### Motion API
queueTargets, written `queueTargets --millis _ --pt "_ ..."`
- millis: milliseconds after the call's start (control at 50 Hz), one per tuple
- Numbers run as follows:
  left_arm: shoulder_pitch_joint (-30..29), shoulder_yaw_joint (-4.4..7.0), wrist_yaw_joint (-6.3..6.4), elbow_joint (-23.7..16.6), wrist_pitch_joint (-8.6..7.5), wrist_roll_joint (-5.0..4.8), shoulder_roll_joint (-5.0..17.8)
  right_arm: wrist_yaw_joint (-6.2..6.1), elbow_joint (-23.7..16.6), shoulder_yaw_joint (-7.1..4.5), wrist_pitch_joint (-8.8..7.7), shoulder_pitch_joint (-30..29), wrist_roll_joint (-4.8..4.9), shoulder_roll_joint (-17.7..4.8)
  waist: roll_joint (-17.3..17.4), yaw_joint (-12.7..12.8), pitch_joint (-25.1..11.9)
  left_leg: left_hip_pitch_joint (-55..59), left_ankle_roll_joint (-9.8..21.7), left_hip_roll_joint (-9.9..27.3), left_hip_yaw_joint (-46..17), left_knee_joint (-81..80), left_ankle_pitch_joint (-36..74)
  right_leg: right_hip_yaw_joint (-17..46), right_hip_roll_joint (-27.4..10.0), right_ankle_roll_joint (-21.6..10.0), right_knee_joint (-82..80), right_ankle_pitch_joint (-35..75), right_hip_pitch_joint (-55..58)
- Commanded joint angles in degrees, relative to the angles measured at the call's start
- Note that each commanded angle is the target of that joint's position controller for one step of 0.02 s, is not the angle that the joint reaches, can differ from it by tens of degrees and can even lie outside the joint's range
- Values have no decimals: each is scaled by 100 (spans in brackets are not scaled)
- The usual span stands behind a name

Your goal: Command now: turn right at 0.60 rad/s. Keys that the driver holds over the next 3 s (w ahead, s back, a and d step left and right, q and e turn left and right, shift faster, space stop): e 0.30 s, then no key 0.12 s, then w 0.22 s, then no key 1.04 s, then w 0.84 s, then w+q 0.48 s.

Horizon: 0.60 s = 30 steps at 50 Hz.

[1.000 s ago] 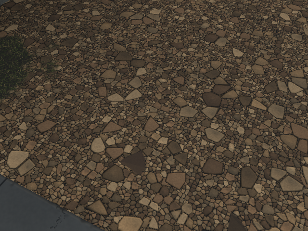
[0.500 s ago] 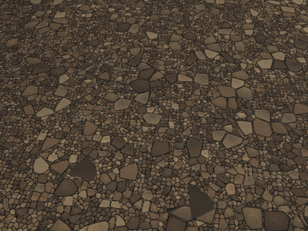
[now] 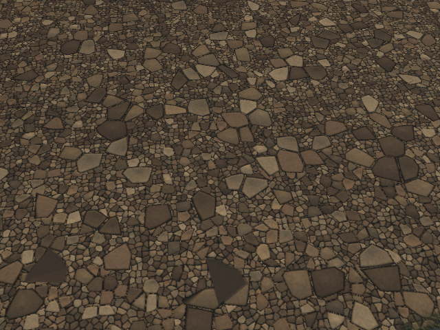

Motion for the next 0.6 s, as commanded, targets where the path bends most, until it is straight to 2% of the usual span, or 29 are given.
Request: queueTargets --millis 20,40,60,80,100,120,140,200,280,360,400,420,440,460,480,500,520,540,560,580,600 --pt "-374 193 61 -448 -104 -97 692 -143 -231 -186 -203 647 -65 -733 -148 -488 -561 1524 186 581 -440 -1738 690 1332 -905 -166 89 356 -534" --pt "32 91 70 -516 -120 -137 210 -165 -394 -244 -205 442 -114 -1237 1329 -228 -752 2064 645 2179 -2111 -2180 697 124 -51 177 1454 -1623 -1325" --pt "47 240 130 -430 -82 73 781 -100 -390 -305 -151 423 -109 -1390 1246 -307 -511 1277 1175 2579 -2559 -2092 1290 -487 140 249 2383 -2202 -1582" --pt "13 313 120 -347 -55 129 945 -58 -405 -223 -142 372 -83 -1045 835 -208 -354 979 1304 2417 -2179 -2029 1542 -471 -150 289 3007 -1940 -1463" --pt "27 318 70 -241 -22 97 892 -24 -446 -140 -152 84 -73 -747 683 -92 -171 729 1209 2039 -1570 -2008 1638 -543 -258 332 3335 -1569 -1407" --pt "108 313 13 -162 19 53 828 -22 -500 -105 -156 -133 -106 -633 800 -6 -170 703 1081 1711 -1070 -1976 1792 -658 -279 389 3611 -1278 -1384" --pt "222 301 -44 -100 51 32 779 -52 -512 -99 -169 -183 -122 -601 1012 17 -240 809 1066 1546 -742 -1919 2181 -809 -294 465 3880 -1143 -1442" --pt "-5 247 -104 -103 82 -44 704 -46 -429 -133 -187 140 -131 -591 938 -184 -380 1208 1147 1538 -333 -1782 2787 -1042 -393 634 3931 -1046 -1603" --pt "-386 158 -158 -225 142 -40 553 -28 -277 -217 -198 521 -137 -680 967 -407 -425 1630 1278 1761 -225 -1723 2532 -1195 -581 658 3281 -1102 -1721" --pt "-591 16 -174 -338 151 -47 302 72 -210 -270 -216 506 -164 -771 1045 -442 -457 1194 1314 1822 -2 -1558 2445 -1452 -688 475 2048 -1417 -879" --pt "-532 -21 -141 -331 129 -71 307 127 -178 -291 -211 488 -177 -847 1210 -439 -536 1038 1304 1828 28 -1364 2730 -1647 -612 353 1435 -1513 -414" --pt "-469 -42 -123 -318 108 -70 291 145 -152 -295 -193 494 -158 -877 1237 -400 -552 1017 1275 1832 14 -1232 2925 -1704 -592 288 1021 -1377 -229" --pt "-264 -79 -111 -246 72 -46 232 167 -131 -299 -161 515 -122 -893 1127 -290 -669 879 1163 1771 97 -1121 2415 -1819 -548 184 317 -993 214" --pt "-27 -109 -96 -140 13 13 202 177 -98 -285 -122 547 -64 -850 943 -148 -695 413 945 1648 225 -934 1387 -1868 -486 60 -576 -456 951" --pt "213 -94 -72 -31 -53 85 362 190 -73 -217 -110 738 -89 -564 195 -83 -743 -422 601 1333 516 -335 -89 -1051 -887 -53 -1099 -831 1812" --pt "517 36 -53 -128 -94 101 1041 257 -427 -3 -104 613 -125 133 -1533 8 -762 -1828 150 592 1230 1278 -1765 1492 -2721 -574 -1787 -2578 2303" --pt "699 163 -16 -23 -118 142 1344 193 -517 -148 -43 49 -189 -516 -1260 403 52 -2346 159 451 661 1699 -1391 2069 -3089 -1220 -2148 -2560 1161" --pt "475 34 -3 50 -135 151 908 217 -494 -243 -39 -103 -85 -735 -846 211 455 -2350 174 649 371 1877 -791 1617 -2761 -1203 -2208 -2842 995" --pt "217 -71 14 64 -176 81 608 284 -373 -255 -78 71 -58 -737 -780 -6 592 -2258 141 668 349 1811 -313 1166 -2432 -1010 -2278 -2620 903" --pt "77 -100 39 57 -237 59 535 330 -217 -278 -121 309 -112 -742 -785 -140 503 -2130 104 672 386 1791 34 771 -2154 -854 -2307 -2132 1049" --pt "131 -123 69 94 -320 48 471 367 -34 -294 -150 532 -199 -735 -742 -166 421 -2018 74 656 469 1954 312 443 -1982 -837 -2271 -1505 1118"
